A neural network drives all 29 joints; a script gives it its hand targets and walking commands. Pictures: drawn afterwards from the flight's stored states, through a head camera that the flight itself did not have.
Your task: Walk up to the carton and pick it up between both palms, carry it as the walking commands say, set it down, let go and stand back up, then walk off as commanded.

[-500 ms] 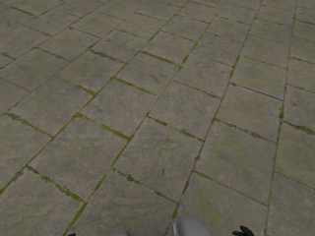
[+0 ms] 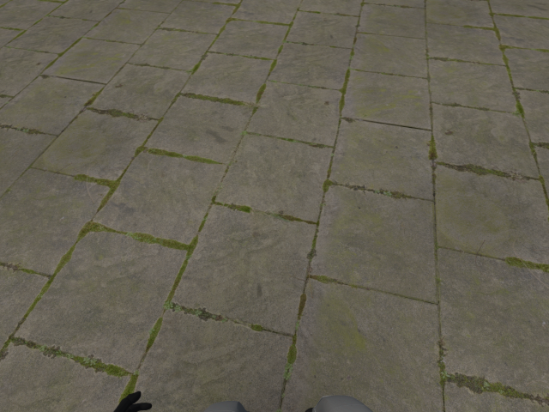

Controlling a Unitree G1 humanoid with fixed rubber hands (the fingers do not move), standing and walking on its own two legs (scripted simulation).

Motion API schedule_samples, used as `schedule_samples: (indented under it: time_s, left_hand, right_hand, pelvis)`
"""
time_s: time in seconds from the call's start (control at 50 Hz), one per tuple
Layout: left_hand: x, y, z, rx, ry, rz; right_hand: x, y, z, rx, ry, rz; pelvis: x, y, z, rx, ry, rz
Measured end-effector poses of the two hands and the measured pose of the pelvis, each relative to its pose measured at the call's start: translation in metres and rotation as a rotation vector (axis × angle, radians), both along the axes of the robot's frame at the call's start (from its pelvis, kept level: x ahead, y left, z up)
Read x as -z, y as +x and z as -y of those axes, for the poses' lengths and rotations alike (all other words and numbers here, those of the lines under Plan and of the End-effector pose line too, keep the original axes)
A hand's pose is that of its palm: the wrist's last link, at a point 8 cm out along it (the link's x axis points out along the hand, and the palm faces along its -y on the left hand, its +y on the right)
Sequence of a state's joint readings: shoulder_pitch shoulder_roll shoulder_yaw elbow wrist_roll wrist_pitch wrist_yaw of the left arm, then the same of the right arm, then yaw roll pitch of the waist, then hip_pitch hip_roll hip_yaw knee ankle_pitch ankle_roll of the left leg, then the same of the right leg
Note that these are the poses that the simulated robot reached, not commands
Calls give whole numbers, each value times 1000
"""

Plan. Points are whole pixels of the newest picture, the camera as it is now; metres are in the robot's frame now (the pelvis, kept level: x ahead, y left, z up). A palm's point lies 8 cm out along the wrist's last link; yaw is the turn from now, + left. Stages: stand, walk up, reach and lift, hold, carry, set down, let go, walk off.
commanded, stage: walk up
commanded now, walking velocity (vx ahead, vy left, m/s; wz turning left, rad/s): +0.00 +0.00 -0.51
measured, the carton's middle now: out of the picture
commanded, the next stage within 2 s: none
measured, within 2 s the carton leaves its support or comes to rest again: neither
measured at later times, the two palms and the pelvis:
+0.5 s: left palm (161, 399) +0.15 +0.19 -0.10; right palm out of the picture -0.06 -0.30 -0.15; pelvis -0.03 -0.03 +0.00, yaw -16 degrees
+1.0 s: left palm (182, 394) +0.16 +0.16 -0.13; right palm out of the picture -0.11 -0.29 -0.11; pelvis -0.04 -0.04 +0.01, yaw -32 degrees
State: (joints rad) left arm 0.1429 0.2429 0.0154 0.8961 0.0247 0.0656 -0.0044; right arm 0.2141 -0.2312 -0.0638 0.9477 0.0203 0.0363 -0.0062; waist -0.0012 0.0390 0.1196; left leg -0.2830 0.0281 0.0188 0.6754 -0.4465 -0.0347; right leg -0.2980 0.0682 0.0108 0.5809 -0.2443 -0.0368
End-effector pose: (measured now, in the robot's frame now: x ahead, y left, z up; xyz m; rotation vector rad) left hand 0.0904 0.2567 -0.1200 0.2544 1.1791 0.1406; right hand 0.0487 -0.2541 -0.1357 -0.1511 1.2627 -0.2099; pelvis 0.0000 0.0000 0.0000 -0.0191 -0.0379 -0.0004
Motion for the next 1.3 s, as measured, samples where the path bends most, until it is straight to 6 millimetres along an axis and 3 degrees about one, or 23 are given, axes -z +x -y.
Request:
schedule_samples:
  time_s: [0.1, 0.2, 0.4, 0.6, 0.76, 0.88, 1.0, 1.16, 1.22, 1.3]
  left_hand:
    - [8, 1, 2, 53, -32, -47]
    - [3, 19, 12, 144, -42, -45]
    - [-13, 60, 57, 321, 33, 50]
    - [-17, 50, 77, 326, 34, 33]
    - [3, 28, 63, 332, 9, -86]
    - [11, 35, 67, 402, -10, -126]
    - [6, 67, 94, 514, -11, -99]
    - [-8, 116, 162, 701, 54, 32]
    - [-12, 123, 178, 710, 64, 61]
    - [-12, 117, 195, 689, 35, 54]
  right_hand:
    - [-13, -23, -4, 60, -24, 26]
    - [-18, -48, 0, 129, -36, 30]
    - [19, -90, 34, 251, 21, 11]
    - [7, -113, 43, 273, 27, -51]
    - [-11, -110, 39, 331, -17, -8]
    - [-26, -129, 33, 398, -59, 20]
    - [-22, -154, 36, 491, -65, 39]
    - [15, -199, 55, 650, -19, 17]
    - [17, -211, 58, 702, 5, -4]
    - [11, -223, 52, 719, 25, -44]
  pelvis:
    - [-4, -7, -5, 85, 18, 0]
    - [-8, -14, -1, 154, 29, 3]
    - [6, -28, 23, 258, 51, 17]
    - [-6, -38, 37, 303, 35, -12]
    - [-8, -42, 32, 373, 15, -37]
    - [-11, -43, 29, 478, 25, -29]
    - [-9, -44, 36, 565, 30, -7]
    - [7, -48, 60, 669, 36, 1]
    - [6, -52, 65, 677, 37, -4]
    - [0, -52, 72, 679, 40, -21]
